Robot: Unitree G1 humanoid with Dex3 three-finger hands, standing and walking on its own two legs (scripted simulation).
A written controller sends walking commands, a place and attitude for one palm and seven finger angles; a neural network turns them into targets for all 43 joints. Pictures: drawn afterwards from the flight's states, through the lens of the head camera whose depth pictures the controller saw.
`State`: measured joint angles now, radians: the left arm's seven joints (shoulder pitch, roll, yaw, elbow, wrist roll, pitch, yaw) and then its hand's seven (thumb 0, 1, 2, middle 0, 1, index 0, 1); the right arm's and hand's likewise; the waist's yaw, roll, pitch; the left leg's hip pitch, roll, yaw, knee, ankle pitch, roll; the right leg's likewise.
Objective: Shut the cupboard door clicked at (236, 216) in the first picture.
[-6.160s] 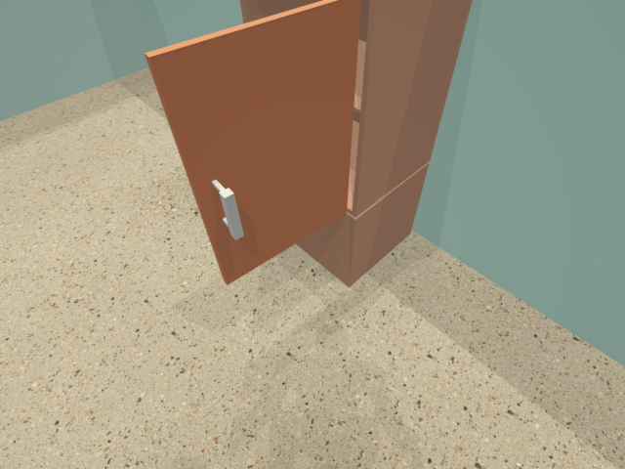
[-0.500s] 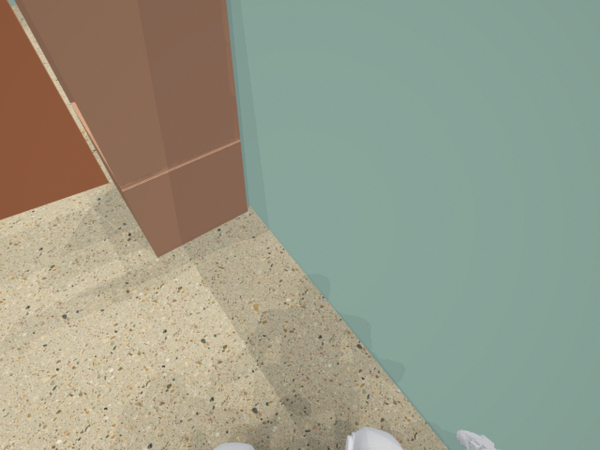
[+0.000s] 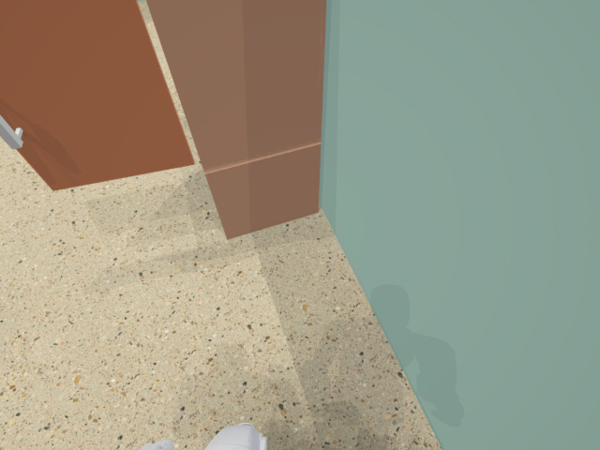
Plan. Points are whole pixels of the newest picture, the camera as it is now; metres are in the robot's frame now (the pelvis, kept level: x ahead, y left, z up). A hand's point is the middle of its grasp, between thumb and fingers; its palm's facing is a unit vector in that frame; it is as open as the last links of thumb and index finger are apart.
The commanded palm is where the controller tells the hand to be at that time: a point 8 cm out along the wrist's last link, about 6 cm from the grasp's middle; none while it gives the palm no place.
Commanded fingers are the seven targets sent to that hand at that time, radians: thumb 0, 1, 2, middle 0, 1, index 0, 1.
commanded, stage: turn to face it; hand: left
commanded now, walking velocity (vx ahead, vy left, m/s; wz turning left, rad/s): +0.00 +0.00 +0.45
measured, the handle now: (1, 119) +0.76 +0.74 -0.07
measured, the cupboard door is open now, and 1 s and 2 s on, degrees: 85 85 85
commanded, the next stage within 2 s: take the last steps up to it in 0.44 s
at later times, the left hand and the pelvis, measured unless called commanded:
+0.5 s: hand out of the picture +0.08 +0.22 -0.16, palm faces +0.18 -0.95 -0.25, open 7.4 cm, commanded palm none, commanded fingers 0.00 0.90 0.90 -0.20 -0.30 -0.20 -0.30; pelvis +0.02 +0.00 +0.00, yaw +10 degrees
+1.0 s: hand out of the picture -0.06 +0.15 -0.15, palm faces +0.45 -0.86 -0.22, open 7.4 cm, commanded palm none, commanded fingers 0.00 0.90 0.90 -0.20 -0.30 -0.20 -0.30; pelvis +0.08 +0.02 +0.01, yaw +21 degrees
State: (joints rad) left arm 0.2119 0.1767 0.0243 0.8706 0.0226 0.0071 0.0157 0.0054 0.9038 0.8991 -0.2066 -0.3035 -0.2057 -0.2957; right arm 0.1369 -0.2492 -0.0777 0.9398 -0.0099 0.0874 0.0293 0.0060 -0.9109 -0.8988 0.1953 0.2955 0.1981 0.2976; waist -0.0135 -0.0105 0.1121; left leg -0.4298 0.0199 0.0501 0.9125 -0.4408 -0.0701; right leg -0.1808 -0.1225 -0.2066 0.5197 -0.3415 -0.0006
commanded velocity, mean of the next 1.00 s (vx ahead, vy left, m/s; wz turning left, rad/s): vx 0.14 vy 0.07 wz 0.25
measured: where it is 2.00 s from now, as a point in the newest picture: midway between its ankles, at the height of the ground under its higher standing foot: (228, 375)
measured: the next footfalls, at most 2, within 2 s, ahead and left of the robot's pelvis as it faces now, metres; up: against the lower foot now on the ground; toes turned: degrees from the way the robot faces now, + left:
left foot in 0.12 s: +0.04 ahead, +0.12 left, +0.00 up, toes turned +9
right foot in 0.54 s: +0.07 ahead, -0.12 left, +0.00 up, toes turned +7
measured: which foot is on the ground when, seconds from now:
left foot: up 0.00-0.10, down 0.12-0.56, up 0.58-1.00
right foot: down 0.00-0.12, up 0.14-0.52, down 0.54-1.00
